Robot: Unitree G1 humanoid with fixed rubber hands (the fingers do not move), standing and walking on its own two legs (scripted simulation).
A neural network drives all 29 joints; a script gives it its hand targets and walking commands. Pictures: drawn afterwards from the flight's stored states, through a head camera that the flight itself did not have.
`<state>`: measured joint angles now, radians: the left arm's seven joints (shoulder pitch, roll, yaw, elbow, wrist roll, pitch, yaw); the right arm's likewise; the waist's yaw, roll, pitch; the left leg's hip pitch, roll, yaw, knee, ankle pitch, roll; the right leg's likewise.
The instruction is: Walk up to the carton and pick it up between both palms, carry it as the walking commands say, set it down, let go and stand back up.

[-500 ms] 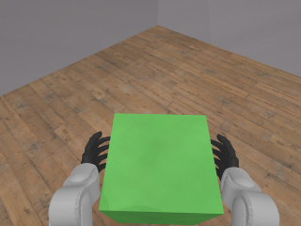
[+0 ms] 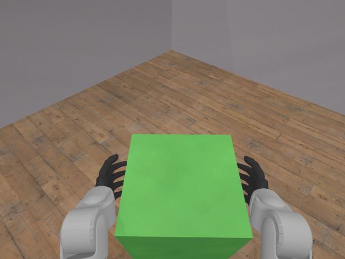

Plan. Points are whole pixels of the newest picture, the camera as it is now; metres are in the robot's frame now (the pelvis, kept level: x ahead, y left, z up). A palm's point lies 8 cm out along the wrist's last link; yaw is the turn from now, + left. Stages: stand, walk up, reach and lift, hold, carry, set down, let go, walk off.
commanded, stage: carry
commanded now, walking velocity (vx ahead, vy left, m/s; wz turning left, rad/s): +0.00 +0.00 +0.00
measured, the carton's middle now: (180, 203) +0.25 +0.00 +0.03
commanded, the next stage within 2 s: hold in 1.98 s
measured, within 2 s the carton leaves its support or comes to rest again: neither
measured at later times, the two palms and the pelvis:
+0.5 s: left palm (115, 183) +0.27 +0.14 +0.09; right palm (255, 187) +0.26 -0.16 +0.09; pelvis +0.02 -0.01 -0.01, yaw +0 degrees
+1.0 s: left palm (114, 198) +0.24 +0.14 +0.08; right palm (259, 203) +0.23 -0.16 +0.08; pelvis -0.01 -0.01 +0.00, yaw +0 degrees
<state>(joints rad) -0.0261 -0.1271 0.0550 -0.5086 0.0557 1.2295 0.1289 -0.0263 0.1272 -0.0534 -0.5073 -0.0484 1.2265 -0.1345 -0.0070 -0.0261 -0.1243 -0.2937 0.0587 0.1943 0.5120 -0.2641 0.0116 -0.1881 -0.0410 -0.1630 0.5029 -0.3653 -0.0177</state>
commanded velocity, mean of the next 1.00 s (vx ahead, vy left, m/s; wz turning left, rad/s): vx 0.00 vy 0.00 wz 0.00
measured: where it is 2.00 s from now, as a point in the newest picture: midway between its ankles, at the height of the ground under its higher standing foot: outside the picture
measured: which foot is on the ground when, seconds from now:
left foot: down 0.00-1.00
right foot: down 0.00-1.00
